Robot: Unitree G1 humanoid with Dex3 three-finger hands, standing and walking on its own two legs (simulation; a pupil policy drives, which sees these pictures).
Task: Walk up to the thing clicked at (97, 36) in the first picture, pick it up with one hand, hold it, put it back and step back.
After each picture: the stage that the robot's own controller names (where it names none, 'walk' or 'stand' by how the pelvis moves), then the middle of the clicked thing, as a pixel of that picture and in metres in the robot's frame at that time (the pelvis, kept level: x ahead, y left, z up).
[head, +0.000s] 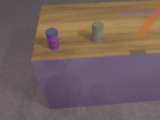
stand; (97, 32) +0.79 -0.07 -0.09
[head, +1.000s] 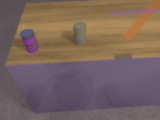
rise first; (79, 34) +0.72 +0.07 -0.06
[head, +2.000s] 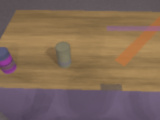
stand; (63, 55) +0.55 +0.12 -0.06
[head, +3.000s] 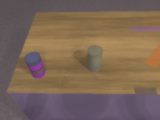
stand; (94, 59) +0.53 -0.03 -0.07
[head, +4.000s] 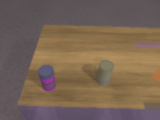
stand; (104, 73) +0.50 -0.08 -0.09
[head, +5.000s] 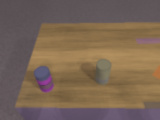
stand; (102, 72) +0.49 -0.07 -0.09
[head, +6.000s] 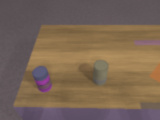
stand; (100, 73) +0.49 -0.05 -0.09
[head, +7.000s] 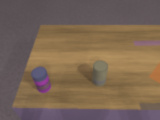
stand; (99, 73) +0.49 -0.05 -0.09
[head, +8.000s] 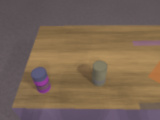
stand; (99, 73) +0.49 -0.05 -0.09
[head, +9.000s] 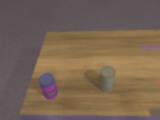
rise first; (106, 79) +0.47 -0.06 -0.09
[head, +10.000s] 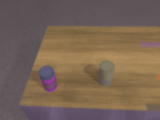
go down; (105, 73) +0.49 -0.06 -0.09
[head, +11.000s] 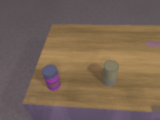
go down; (110, 73) +0.49 -0.07 -0.09
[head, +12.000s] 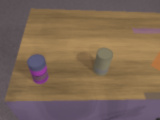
go down; (102, 62) +0.49 -0.09 -0.04
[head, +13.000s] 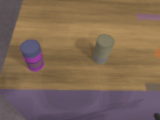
close in; (102, 50) +0.50 -0.08 -0.02
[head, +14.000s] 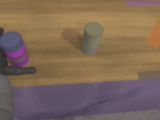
close; (91, 39) +0.51 -0.07 +0.01
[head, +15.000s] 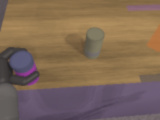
lift; (93, 44) +0.51 -0.07 +0.00
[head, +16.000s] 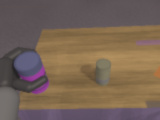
lift; (102, 72) +0.49 -0.06 -0.05
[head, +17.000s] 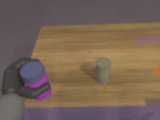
hold; (102, 71) +0.50 -0.07 -0.07
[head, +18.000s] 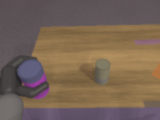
hold; (102, 72) +0.49 -0.07 -0.07
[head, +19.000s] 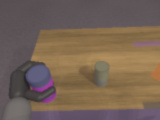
crouch; (101, 74) +0.49 -0.07 -0.08
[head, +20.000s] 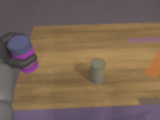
crouch; (97, 71) +0.50 -0.07 -0.08
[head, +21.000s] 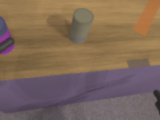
lower; (80, 27) +0.53 -0.06 +0.01
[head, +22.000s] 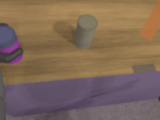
lower; (84, 32) +0.52 -0.07 +0.01
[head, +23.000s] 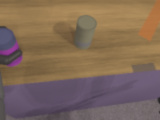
lower; (84, 33) +0.52 -0.07 +0.01
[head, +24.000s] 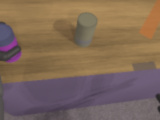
lower; (84, 31) +0.52 -0.07 +0.02
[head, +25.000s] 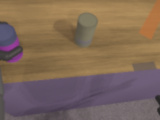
loosen; (85, 31) +0.52 -0.07 +0.02
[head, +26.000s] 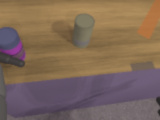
withdraw; (82, 32) +0.52 -0.06 +0.01
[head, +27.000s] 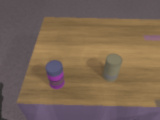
sink last; (111, 68) +0.49 -0.09 -0.04
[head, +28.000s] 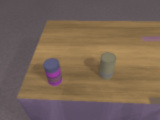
stand; (107, 66) +0.51 -0.07 -0.04
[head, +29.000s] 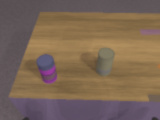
stand; (104, 62) +0.49 -0.07 -0.03
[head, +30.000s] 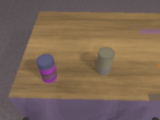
stand; (104, 61) +0.50 -0.07 -0.03
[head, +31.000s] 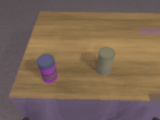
stand; (105, 61) +0.50 -0.07 -0.03
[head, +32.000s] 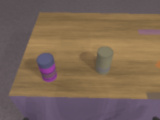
stand; (103, 61) +0.51 -0.07 -0.03
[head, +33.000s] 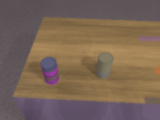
stand; (104, 66) +0.50 -0.07 -0.05
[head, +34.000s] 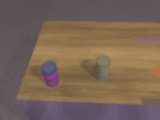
walk; (102, 68) +0.51 -0.06 -0.09
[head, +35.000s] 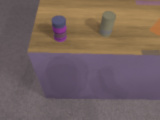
walk; (107, 24) +0.70 -0.10 -0.07
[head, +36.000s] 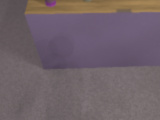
walk; out of the picture +1.02 +0.00 -0.07
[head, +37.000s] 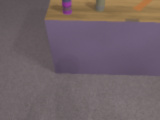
stand; (100, 2) +1.10 -0.09 -0.08
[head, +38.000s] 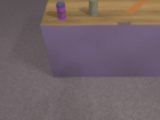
stand; (93, 7) +1.12 -0.06 -0.09
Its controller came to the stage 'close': yes
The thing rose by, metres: 0.00
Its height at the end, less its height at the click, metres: +0.00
